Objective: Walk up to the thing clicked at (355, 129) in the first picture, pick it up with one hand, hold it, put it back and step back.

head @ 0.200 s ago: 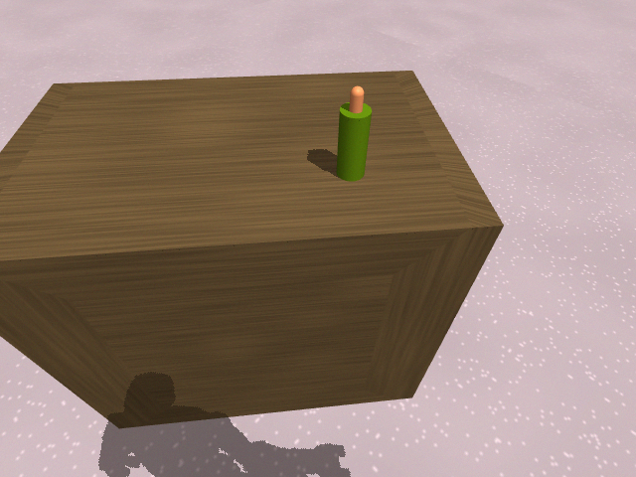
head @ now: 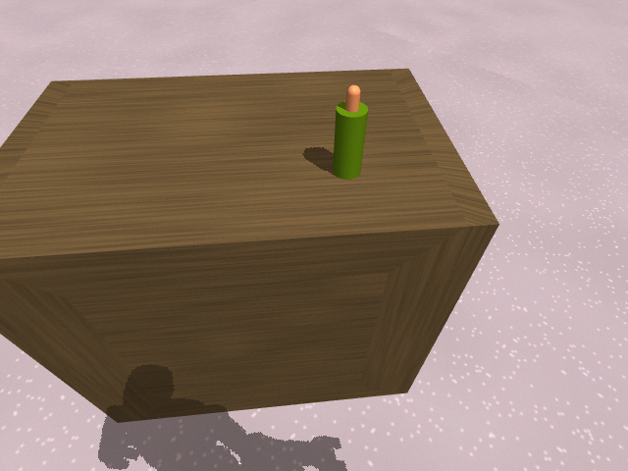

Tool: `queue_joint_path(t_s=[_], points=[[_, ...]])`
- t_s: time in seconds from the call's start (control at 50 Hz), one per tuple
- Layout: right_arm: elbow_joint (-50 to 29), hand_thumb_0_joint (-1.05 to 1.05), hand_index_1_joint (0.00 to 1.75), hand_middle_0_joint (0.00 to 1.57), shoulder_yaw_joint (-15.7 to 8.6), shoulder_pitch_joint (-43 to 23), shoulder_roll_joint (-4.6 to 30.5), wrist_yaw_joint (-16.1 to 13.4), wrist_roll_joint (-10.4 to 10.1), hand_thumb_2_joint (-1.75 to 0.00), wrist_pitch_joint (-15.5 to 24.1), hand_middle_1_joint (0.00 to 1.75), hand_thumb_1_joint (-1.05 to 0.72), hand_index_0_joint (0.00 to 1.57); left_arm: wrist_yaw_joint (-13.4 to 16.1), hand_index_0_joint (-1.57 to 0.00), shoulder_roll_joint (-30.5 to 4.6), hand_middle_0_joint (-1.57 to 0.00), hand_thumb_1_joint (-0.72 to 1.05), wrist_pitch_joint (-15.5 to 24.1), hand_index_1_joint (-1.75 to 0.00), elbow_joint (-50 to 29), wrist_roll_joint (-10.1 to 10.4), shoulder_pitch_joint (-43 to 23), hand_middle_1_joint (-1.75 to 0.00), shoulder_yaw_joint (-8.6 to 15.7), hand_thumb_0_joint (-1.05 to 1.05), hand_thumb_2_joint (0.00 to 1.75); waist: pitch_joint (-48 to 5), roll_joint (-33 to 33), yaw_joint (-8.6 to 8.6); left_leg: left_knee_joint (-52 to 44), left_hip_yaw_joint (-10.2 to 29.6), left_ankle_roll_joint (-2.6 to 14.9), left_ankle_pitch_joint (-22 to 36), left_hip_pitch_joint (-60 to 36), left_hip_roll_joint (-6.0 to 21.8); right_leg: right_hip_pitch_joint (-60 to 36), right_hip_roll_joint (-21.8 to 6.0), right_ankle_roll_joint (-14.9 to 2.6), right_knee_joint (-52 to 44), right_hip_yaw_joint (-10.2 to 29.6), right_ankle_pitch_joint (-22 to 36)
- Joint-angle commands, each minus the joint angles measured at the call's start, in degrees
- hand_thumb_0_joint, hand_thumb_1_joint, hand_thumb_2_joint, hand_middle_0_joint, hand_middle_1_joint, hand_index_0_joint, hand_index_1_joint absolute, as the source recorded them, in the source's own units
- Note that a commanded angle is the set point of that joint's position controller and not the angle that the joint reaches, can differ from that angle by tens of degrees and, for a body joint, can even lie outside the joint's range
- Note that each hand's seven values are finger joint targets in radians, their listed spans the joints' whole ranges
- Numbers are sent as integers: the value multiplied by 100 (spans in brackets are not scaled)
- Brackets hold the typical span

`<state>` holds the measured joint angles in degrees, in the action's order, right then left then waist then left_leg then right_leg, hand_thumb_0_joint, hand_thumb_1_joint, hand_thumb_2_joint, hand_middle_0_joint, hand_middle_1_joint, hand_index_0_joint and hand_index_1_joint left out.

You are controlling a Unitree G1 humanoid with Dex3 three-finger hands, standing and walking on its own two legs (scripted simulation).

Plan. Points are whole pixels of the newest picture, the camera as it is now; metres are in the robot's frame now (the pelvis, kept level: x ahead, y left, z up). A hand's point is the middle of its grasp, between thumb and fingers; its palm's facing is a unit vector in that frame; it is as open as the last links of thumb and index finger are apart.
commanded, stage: stand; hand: right
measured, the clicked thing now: (350, 132) +0.63 -0.04 +0.10
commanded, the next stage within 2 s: walk up in 0.92 s
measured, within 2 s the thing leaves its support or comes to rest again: neither
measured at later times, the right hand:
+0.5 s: hand out of the picture +0.08 -0.25 -0.16, palm faces -0.03 +0.94 -0.33, open 7.4 cm
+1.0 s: hand out of the picture +0.08 -0.26 -0.16, palm faces -0.07 +0.94 -0.34, open 7.4 cm
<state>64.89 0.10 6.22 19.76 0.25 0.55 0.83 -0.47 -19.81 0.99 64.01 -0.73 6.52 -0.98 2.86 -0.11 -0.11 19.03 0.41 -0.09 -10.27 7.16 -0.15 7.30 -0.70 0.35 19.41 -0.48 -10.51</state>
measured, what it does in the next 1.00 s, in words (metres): stands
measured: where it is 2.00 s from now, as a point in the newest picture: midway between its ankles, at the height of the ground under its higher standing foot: outside the picture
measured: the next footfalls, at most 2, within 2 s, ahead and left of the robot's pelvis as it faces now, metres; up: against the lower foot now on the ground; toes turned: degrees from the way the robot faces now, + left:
left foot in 1.26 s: +0.14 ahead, +0.26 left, +0.00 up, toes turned +8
right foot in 1.80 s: +0.16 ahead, -0.02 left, +0.00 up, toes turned +6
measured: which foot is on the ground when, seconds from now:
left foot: down 0.00-0.94, up 0.96-1.00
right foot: down 0.00-1.00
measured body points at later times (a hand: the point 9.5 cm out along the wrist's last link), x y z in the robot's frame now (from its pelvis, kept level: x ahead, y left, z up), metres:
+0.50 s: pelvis +0.01 +0.00 +0.00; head +0.02 +0.00 +0.45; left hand +0.08 +0.30 -0.13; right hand +0.09 -0.30 -0.13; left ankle +0.00 +0.12 -0.75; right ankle +0.00 -0.12 -0.75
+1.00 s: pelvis +0.01 +0.00 +0.00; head +0.01 +0.00 +0.45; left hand +0.07 +0.31 -0.13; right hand +0.09 -0.31 -0.14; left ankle -0.01 +0.12 -0.73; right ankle +0.00 -0.12 -0.75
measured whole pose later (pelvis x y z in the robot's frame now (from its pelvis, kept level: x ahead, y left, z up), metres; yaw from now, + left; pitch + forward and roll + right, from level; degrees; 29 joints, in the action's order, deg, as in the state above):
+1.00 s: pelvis +0.01 +0.00 +0.00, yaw +2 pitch -2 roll -1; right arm 60.7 -2.5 8.5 22.0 2.3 3.1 -2.0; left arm 0.4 -19.4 3.0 61.2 -1.6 8.9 1.6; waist 2.6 -2.3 -0.3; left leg 36.0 2.4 0.8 -21.3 13.5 0.0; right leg 6.3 -0.2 -0.4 20.4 -2.2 -12.2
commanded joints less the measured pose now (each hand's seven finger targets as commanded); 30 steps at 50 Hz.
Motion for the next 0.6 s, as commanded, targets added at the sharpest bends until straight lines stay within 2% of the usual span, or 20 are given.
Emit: queue_joint_path(t_s=[0.0,0.08,0.1,0.14,0.3,0.42,0.52,0.58], points=[[-345,0,30,20,-224,-185,1198,-72,-14,-90,119,30,-90,20,111,-20,-1198,-20,90,113,-30,-369,12,-231,-30,252,0,90,-579,38,27,-232,514,158,999,-220,731,-141,-682,-185,-255,520,927],[-314,0,30,20,-217,-202,1198,-83,-16,-90,112,30,-90,20,110,-20,-1155,-20,90,78,-30,-339,30,-221,-30,250,0,90,-402,11,-3,-297,515,128,795,-94,717,-98,-658,-183,-286,504,705],[-334,0,30,20,-230,-217,1202,-80,-9,-90,114,30,-90,20,115,-20,-1181,-20,90,81,-30,-343,28,-243,-30,255,0,90,-491,-1,13,-285,520,131,944,-144,731,-188,-676,-205,-244,501,828],[-318,0,30,20,-213,-169,1180,-78,-12,-90,121,30,-90,20,103,-20,-1184,-20,90,83,-30,-333,37,-216,-30,259,0,90,-406,7,6,-346,518,117,819,-49,707,-170,-657,-179,-287,504,727],[-348,0,30,20,-231,-190,1218,-82,-10,-90,119,30,-90,20,114,-20,-1191,-20,90,96,-30,-364,24,-230,-30,267,0,90,-538,-21,9,-271,500,140,1030,-223,736,-215,-692,-185,-278,506,947],[-359,0,30,20,-216,-170,1144,-78,-4,-90,98,30,-90,20,120,-20,-1227,-20,90,100,-30,-359,14,-271,-30,278,0,90,-432,132,29,-332,515,107,861,-156,718,-127,-671,-180,-329,493,768],[-344,0,30,20,-217,-173,1182,-75,-13,-90,106,30,-90,20,110,-20,-1201,-20,90,98,-30,-341,28,-219,-30,273,0,90,-423,-10,15,-336,507,124,819,-125,721,-201,-690,-186,-371,527,798],[-371,0,30,20,-230,-209,1183,-84,-12,-90,117,30,-90,20,109,-20,-1222,-20,90,94,-30,-357,17,-220,-30,282,0,90,-545,0,14,-325,517,122,1004,-249,745,-219,-687,-209,-292,495,902]])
